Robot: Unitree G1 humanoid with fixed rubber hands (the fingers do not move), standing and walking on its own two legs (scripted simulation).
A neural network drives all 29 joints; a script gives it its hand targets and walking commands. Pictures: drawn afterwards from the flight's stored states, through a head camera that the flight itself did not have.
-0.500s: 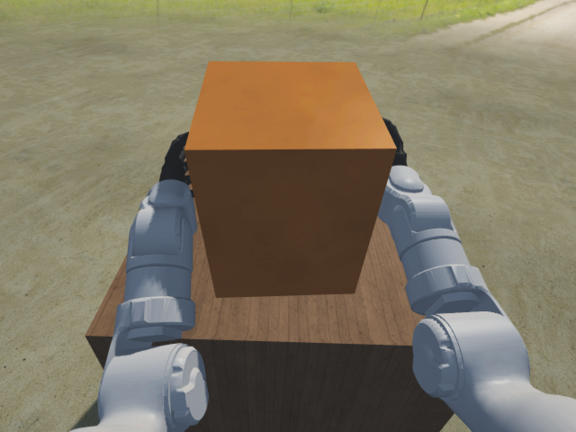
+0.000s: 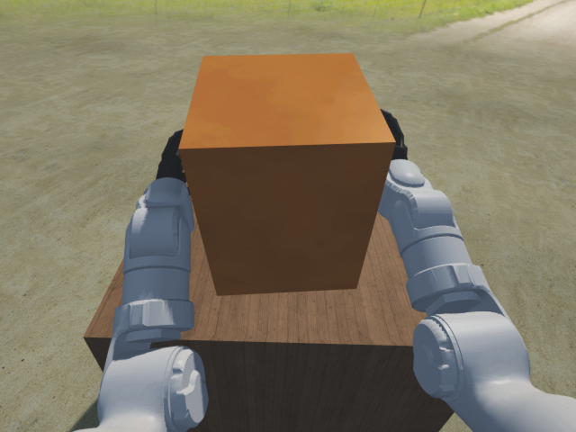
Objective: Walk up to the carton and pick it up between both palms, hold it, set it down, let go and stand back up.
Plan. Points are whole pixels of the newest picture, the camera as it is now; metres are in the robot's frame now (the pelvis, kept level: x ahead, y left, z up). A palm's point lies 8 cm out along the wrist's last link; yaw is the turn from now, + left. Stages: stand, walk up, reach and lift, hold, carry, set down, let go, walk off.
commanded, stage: hold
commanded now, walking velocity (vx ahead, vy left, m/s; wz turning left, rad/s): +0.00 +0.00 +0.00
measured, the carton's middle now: (283, 177) +0.40 +0.01 +0.22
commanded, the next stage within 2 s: set down in 0.30 s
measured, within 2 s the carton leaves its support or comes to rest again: neither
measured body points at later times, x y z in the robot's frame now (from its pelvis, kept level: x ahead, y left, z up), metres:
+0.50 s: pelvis +0.00 +0.00 +0.00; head -0.05 +0.03 +0.45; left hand +0.40 +0.16 +0.22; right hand +0.40 -0.13 +0.25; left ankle +0.06 +0.13 -0.74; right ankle +0.05 -0.11 -0.74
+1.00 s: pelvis +0.04 +0.00 +0.00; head +0.02 +0.04 +0.45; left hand +0.45 +0.16 +0.16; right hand +0.46 -0.13 +0.21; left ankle +0.06 +0.13 -0.74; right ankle +0.05 -0.11 -0.74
